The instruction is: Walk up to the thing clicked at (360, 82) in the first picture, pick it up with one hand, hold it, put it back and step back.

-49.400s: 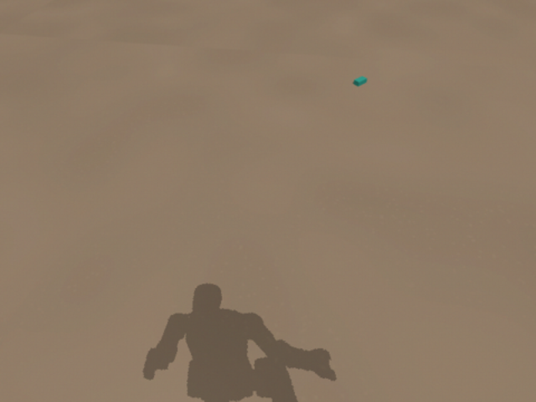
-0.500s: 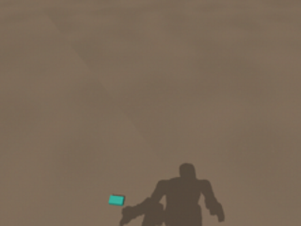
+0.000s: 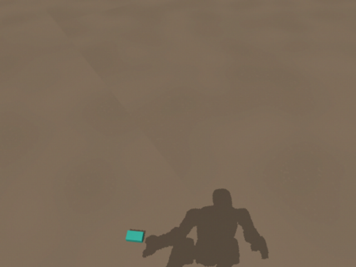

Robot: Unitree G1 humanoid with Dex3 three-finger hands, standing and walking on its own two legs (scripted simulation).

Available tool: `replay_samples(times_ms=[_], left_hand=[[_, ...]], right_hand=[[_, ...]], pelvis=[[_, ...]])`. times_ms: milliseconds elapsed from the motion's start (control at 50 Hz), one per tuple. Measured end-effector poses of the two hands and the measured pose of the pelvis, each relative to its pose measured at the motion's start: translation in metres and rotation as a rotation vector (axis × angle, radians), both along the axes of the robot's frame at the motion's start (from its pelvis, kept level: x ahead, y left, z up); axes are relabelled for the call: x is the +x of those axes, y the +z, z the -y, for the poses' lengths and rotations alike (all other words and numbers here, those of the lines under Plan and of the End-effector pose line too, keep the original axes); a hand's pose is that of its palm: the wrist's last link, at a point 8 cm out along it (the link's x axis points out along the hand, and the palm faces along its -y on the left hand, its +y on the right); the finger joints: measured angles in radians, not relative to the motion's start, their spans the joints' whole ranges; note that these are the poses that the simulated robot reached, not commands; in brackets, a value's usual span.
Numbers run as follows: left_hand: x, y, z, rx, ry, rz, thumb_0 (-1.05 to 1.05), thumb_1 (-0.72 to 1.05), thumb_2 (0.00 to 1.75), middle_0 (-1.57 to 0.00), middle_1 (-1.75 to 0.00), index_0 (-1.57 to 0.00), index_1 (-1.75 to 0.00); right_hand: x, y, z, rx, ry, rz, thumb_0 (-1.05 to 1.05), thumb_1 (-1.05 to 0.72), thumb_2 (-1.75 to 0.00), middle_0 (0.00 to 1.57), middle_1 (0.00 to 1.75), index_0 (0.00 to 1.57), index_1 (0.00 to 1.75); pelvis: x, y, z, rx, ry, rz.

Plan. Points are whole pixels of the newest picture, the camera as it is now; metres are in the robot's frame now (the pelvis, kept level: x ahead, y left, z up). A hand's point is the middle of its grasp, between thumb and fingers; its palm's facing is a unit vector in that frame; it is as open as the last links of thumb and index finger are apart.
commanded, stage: stand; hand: left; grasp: from above
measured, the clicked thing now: (135, 236) +0.42 +0.27 -0.76
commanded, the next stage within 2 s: step back in 1.26 s
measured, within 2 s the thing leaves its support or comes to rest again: neither
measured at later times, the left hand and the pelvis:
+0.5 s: hand out of the picture +0.08 +0.24 -0.16, palm faces +0.02 -0.94 -0.34, open 7.4 cm; pelvis +0.01 +0.00 +0.00, yaw +0 degrees
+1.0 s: hand out of the picture +0.08 +0.24 -0.16, palm faces +0.00 -0.94 -0.34, open 7.4 cm; pelvis +0.00 +0.00 +0.00, yaw -1 degrees
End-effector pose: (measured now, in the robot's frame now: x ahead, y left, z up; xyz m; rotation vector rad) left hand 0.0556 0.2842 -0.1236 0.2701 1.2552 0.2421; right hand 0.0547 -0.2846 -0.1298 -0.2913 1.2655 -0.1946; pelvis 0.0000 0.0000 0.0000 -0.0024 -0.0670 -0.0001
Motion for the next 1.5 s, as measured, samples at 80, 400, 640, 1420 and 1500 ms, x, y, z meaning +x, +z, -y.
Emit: replay_samples(times_ms=[80,400,640,1420,1500], left_hand=[[0.004,0.000,0.001,-0.002,-0.005,0.001,0.00,0.90,0.90,-0.21,-0.30,-0.20,-0.30],[0.014,0.003,-0.002,0.008,-0.008,0.000,0.00,0.90,0.90,-0.21,-0.30,-0.20,-0.30],[0.022,0.005,-0.002,0.010,-0.021,0.023,0.00,0.90,0.90,-0.21,-0.30,-0.20,-0.30],[0.012,0.003,-0.024,0.041,-0.045,0.048,0.00,0.90,0.90,-0.21,-0.30,-0.20,-0.30],[0.020,-0.005,-0.045,0.054,-0.083,0.077,0.00,0.90,0.90,-0.21,-0.30,-0.20,-0.30]], right_hand=[[0.003,0.001,0.001,0.001,0.001,-0.001,0.01,-0.91,-0.89,0.20,0.30,0.20,0.30],[0.014,0.002,0.005,-0.001,0.010,0.008,0.01,-0.90,-0.89,0.20,0.30,0.20,0.30],[0.019,0.005,0.009,-0.008,0.012,0.024,0.01,-0.90,-0.89,0.20,0.30,0.20,0.30],[-0.005,0.004,0.021,-0.043,-0.014,0.021,0.01,-0.90,-0.89,0.20,0.30,0.20,0.30],[-0.023,0.007,0.016,-0.084,-0.019,0.015,0.01,-0.91,-0.89,0.20,0.30,0.20,0.30]], pelvis=[[0.002,0.000,0.002,0.000,-0.001,-0.004],[0.007,0.001,0.003,0.001,-0.004,-0.015],[0.007,0.001,0.004,0.001,-0.004,-0.015],[-0.027,-0.008,-0.007,0.006,-0.012,-0.018],[-0.041,-0.016,-0.025,0.004,-0.005,-0.031]])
